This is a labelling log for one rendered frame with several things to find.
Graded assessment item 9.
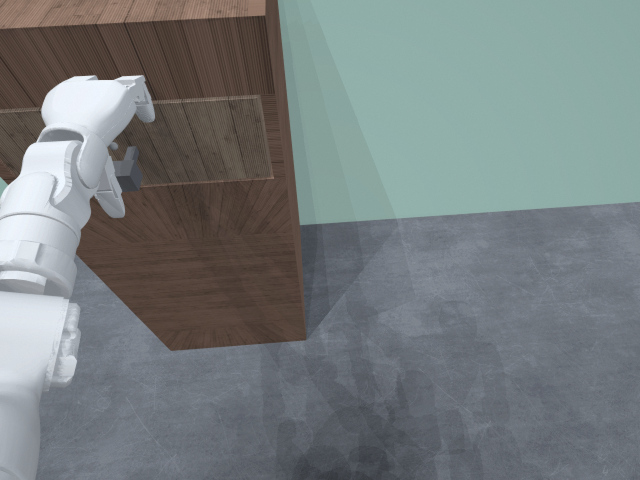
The robot left forearm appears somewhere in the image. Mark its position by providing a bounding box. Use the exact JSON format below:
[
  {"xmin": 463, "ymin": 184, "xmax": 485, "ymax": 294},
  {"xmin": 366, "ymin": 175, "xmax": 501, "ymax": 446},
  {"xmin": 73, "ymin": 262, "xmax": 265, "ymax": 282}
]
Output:
[{"xmin": 0, "ymin": 122, "xmax": 108, "ymax": 299}]

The robot left upper arm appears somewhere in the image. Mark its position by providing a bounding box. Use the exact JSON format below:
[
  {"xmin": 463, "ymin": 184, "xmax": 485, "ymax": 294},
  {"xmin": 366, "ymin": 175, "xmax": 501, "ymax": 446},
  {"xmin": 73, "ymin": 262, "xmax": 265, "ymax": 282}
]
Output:
[{"xmin": 0, "ymin": 291, "xmax": 81, "ymax": 480}]

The cabinet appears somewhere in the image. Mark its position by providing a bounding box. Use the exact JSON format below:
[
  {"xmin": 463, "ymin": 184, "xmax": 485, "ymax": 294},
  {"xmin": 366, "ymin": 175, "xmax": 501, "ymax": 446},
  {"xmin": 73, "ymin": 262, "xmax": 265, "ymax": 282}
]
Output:
[{"xmin": 0, "ymin": 0, "xmax": 306, "ymax": 351}]

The robot left hand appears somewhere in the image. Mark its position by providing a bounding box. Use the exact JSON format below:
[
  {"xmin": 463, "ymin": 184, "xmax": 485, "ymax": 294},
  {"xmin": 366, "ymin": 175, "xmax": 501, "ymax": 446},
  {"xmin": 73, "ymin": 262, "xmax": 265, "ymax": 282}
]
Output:
[{"xmin": 41, "ymin": 75, "xmax": 155, "ymax": 218}]

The drawer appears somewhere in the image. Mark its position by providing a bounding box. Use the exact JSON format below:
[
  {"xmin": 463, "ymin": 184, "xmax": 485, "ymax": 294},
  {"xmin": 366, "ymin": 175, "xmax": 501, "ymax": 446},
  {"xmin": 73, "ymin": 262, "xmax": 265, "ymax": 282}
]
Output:
[{"xmin": 0, "ymin": 95, "xmax": 271, "ymax": 185}]

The handle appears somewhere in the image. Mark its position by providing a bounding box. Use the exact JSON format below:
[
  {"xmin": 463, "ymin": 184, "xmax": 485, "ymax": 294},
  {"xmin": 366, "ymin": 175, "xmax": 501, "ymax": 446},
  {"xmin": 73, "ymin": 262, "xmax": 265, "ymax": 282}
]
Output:
[{"xmin": 112, "ymin": 146, "xmax": 143, "ymax": 192}]

